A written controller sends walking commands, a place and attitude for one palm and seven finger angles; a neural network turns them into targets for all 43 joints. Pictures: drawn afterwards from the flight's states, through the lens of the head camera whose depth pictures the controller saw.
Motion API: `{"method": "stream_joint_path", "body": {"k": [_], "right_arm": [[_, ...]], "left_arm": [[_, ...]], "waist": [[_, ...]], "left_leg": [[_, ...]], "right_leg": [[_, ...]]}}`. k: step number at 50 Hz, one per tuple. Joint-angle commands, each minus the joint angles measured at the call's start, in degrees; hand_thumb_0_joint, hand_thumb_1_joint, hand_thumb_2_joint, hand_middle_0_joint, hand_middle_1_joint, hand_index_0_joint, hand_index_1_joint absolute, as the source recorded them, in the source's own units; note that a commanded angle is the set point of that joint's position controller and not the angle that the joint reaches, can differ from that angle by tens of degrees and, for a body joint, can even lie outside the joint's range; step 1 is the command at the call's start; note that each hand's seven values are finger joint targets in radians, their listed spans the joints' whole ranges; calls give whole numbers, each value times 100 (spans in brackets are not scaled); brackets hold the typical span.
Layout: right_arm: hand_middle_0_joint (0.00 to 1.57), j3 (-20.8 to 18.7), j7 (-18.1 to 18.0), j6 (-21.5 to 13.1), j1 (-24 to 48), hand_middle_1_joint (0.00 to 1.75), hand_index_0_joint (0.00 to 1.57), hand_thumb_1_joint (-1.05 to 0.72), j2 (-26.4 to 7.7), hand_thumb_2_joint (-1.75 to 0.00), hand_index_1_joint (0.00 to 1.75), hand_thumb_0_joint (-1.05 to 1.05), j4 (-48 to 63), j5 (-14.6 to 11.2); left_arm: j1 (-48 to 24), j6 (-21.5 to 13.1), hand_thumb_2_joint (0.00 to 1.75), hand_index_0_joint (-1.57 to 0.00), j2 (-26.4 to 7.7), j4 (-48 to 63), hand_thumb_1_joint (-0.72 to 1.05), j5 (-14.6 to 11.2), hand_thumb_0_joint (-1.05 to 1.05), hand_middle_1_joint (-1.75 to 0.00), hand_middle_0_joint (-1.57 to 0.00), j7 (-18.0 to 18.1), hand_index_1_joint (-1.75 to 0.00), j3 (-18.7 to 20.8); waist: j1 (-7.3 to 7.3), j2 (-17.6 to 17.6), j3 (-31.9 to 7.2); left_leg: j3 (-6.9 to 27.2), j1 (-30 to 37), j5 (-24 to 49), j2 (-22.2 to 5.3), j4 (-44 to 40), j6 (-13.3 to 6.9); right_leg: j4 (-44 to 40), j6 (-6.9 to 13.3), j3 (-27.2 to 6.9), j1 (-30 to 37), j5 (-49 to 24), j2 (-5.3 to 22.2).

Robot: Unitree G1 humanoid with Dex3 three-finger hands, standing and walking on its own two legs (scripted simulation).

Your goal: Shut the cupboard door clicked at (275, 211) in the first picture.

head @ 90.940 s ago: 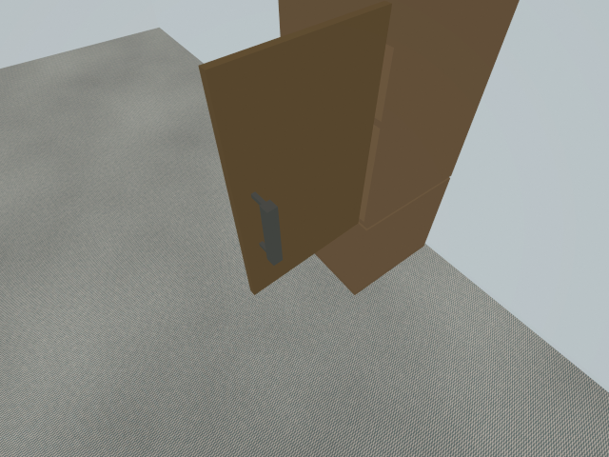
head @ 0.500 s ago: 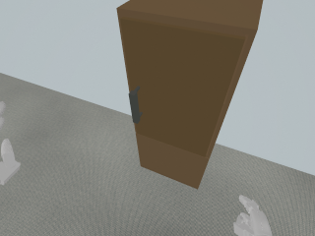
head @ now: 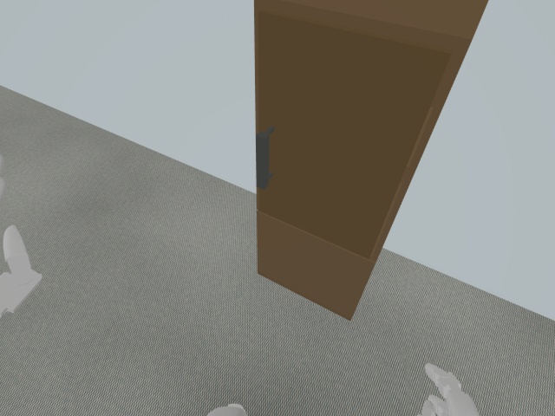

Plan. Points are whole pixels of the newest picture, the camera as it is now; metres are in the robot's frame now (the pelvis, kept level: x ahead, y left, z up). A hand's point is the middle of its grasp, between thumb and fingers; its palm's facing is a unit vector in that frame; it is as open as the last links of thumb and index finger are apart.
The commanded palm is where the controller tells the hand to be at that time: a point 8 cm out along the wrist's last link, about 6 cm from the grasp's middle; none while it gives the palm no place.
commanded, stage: step back with the hand held close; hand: left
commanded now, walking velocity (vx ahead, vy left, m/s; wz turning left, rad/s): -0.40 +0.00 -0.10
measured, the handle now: (266, 157) +0.75 +0.08 -0.07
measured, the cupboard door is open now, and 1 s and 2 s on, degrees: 0 0 0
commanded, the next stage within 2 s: stop stepping back and stand still in 0.22 s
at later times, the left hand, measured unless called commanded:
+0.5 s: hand out of the picture +0.07 +0.31 +0.19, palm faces +0.54 -0.78 -0.31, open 7.4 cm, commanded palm +0.00 +0.33 +0.20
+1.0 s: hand out of the picture +0.00 +0.27 +0.19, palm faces +0.46 -0.79 -0.39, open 7.4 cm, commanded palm -0.06 +0.31 +0.20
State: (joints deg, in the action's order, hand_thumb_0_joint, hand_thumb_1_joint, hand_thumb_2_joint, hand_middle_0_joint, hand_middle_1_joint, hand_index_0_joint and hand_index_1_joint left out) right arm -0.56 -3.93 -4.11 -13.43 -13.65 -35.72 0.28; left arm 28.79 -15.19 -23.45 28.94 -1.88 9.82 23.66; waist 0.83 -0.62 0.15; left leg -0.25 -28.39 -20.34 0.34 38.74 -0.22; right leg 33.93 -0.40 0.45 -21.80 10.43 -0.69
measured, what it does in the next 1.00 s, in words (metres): walks backwards: right foot, then left foot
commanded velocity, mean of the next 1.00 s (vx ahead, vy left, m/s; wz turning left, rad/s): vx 0.04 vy -0.02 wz -0.05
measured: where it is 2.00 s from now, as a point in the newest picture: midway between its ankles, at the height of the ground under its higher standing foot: outside the picture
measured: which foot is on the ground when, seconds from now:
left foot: down 0.00-0.26, up 0.28-0.42, down 0.44-0.74, up 0.76-1.00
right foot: down 0.00-0.06, up 0.08-0.24, down 0.26-0.50, up 0.52-0.74, down 0.76-1.00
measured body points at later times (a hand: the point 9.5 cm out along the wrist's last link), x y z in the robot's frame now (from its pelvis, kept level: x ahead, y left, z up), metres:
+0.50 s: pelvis -0.14 +0.03 +0.00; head -0.15 +0.05 +0.45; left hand +0.03 +0.35 +0.21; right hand +0.06 -0.20 -0.06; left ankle -0.07 +0.12 -0.72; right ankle -0.13 -0.12 -0.72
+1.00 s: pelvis -0.21 +0.01 +0.02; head -0.25 +0.00 +0.47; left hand -0.03 +0.31 +0.21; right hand -0.14 -0.26 -0.09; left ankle -0.14 +0.16 -0.66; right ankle -0.27 -0.03 -0.72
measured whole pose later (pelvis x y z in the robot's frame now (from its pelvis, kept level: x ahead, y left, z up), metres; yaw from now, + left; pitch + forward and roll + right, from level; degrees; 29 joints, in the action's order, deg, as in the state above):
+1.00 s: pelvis -0.21 +0.01 +0.02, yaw -3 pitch -1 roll +2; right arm -1.6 -5.1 -3.2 -20.5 -14.8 -41.2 0.3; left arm 27.1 -10.8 -20.7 18.7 -1.8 10.4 22.0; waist 0.0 0.4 -4.3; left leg -4.1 -29.5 -14.2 -4.4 51.5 0.6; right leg 24.8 5.6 5.1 -5.5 18.5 -2.2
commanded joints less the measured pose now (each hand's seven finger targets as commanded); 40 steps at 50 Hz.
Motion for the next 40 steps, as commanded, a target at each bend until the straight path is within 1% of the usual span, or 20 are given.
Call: {"method": "stream_joint_path", "body": {"k": [1,3,4,7,10,12,13,14,17,20,22,24,26,29,34,36,37,38,39,40], "right_arm": [[20,-218,-160,-296,483,30,20,-90,-666,-90,30,0,945,-86],[20,-245,-230,-368,711,30,20,-90,-805,-90,30,0,1046,-82],[20,-294,-222,-362,717,30,20,-90,-704,-90,30,0,1049,-27],[20,-430,-70,-510,815,30,20,-90,-575,-90,30,0,988,-19],[20,-361,26,-606,921,30,20,-90,-439,-90,30,0,972,-73],[20,-329,66,-573,792,30,20,-90,-400,-90,30,0,806,-47],[20,-339,83,-531,708,30,20,-90,-374,-90,30,0,684,-34],[20,-239,55,-520,869,30,20,-90,-347,-90,30,0,638,33],[20,-217,-66,-488,775,30,20,-90,-358,-90,30,0,737,-62],[20,-127,-220,-427,513,30,20,-90,-475,-90,30,0,553,-66],[20,-171,-251,-553,506,30,20,-90,-693,-90,30,0,657,-101],[20,-186,-198,-653,495,30,20,-90,-672,-90,30,0,818,-156],[20,-126,-125,-639,524,30,20,-90,-534,-90,30,0,850,-52],[20,-175,56,-582,706,30,20,-90,-507,-90,30,0,1033,1],[20,-116,-7,-311,607,30,20,-90,-424,-90,30,0,1102,26],[20,-144,-41,-108,524,30,20,-90,-360,-90,30,0,982,36],[20,-182,-31,-17,457,30,20,-90,-371,-90,30,0,869,3],[20,-206,-53,-34,545,30,20,-90,-507,-90,30,0,816,23],[20,-176,-40,-91,442,30,20,-90,-546,-90,30,0,657,100],[20,-172,-25,-172,361,30,20,-90,-440,-90,30,0,736,23]], "left_arm": [[-582,-275,90,-20,-1230,853,90,-108,0,-30,-20,171,-30,710],[-472,-328,90,-20,-1222,776,90,-16,0,-30,-20,163,-30,966],[-507,-331,90,-20,-1318,901,90,-1,0,-30,-20,117,-30,1101],[-457,-408,90,-20,-1511,1484,90,-176,0,-30,-20,48,-30,1294],[461,-263,90,-20,-1356,1319,90,-362,0,-30,-20,46,-30,1218],[360,-377,90,-20,-1444,1360,90,-360,0,-30,-20,20,-30,1252],[187,-417,90,-20,-1633,1400,90,-248,0,-30,-20,94,-30,1345],[-273,-447,90,-20,-1628,1242,90,-113,0,-30,-20,186,-30,1105],[-778,-176,90,-20,-1339,1025,90,-33,0,-30,-20,78,-30,660],[-1491,71,90,-20,-1067,558,90,-66,0,-30,-20,54,-30,366],[-1812,77,90,-20,-998,567,90,-49,0,-30,-20,74,-30,322],[-1597,12,90,-20,-933,489,90,-57,0,-30,-20,73,-30,403],[-994,73,90,-20,-1010,983,90,-101,0,-30,-20,43,-30,567],[-364,102,90,-20,-962,1699,90,-68,0,-30,-20,8,-30,600],[640,352,90,-20,-1182,1533,90,-179,0,-30,-20,86,-30,794],[565,487,90,-20,-1330,1249,90,-150,0,-30,-20,107,-30,957],[256,496,90,-20,-1453,1287,90,-132,0,-30,-20,106,-30,1001],[-71,423,90,-20,-1610,1292,90,-150,0,-30,-20,180,-30,1196],[-280,268,90,-20,-1668,1178,90,-185,0,-30,-20,178,-30,1271],[-281,197,90,-20,-1398,737,90,-161,0,-30,-20,198,-30,1096]], "waist": [[-244,-239,-16],[-93,-1614,-222],[-15,-1694,-457],[61,-1063,-1120],[47,-1485,-1218],[-87,-752,-931],[-113,241,-842],[-12,892,-351],[-88,1514,-308],[-250,88,-316],[-112,-1211,-382],[-92,-698,-316],[-191,-1465,-419],[-86,-1380,-642],[-119,-1165,-791],[-104,-266,-668],[-115,844,-445],[-70,869,-53],[-189,501,-26],[-208,606,-414]], "left_leg": [[879,223,-1294,-576,-1426,-248],[2069,-2012,-3222,-1620,-3155,-717],[2112,-2329,-2928,-1883,-3315,-815],[1080,-454,-1164,-1553,-2545,-514],[311,292,-911,-1351,-2279,-91],[-114,761,-479,-1020,-1016,217],[-331,1280,-90,-561,582,386],[-245,874,-402,-320,1600,435],[41,214,-275,-312,1371,269],[-245,1645,1098,-147,-838,128],[809,1685,1747,-1231,-1714,-267],[1224,1329,-451,-1642,-2475,-418],[1989,921,-2470,-1779,-3474,-284],[1239,622,-2377,-1576,-3639,36],[56,670,-1763,-953,-2697,204],[-495,-219,-1143,-524,-606,152],[-519,-733,-572,-267,1071,140],[-142,-1414,-499,-220,2117,131],[-64,-1518,-166,-304,2595,184],[84,-1584,-145,-482,2505,174]], "right_leg": [[-906,105,-537,-714,2249,262],[1546,-115,-37,1510,1336,-559],[2478,-107,5,1936,1161,-620],[2009,51,131,1080,1856,-486],[307,240,372,998,2090,-319],[-1270,564,-878,199,2070,480],[-2086,972,-2633,-890,1942,1563],[-2298,1213,-2915,-1061,408,2249],[-915,891,-1876,112,-3080,1538],[-285,321,-934,-110,-1986,819],[288,-57,-516,-93,225,102],[290,-88,-375,249,1322,-120],[1189,-121,-158,217,1526,-230],[1540,-1,185,728,1426,-413],[-712,277,993,1817,1681,-603],[-1501,831,-166,2143,1887,338],[-2312,1318,-1947,1569,2436,1600],[-2813,1675,-2880,1284,2118,2332],[-2491,1632,-2175,1386,812,2235],[-2195,1542,-2084,1743,1369,2115]]}}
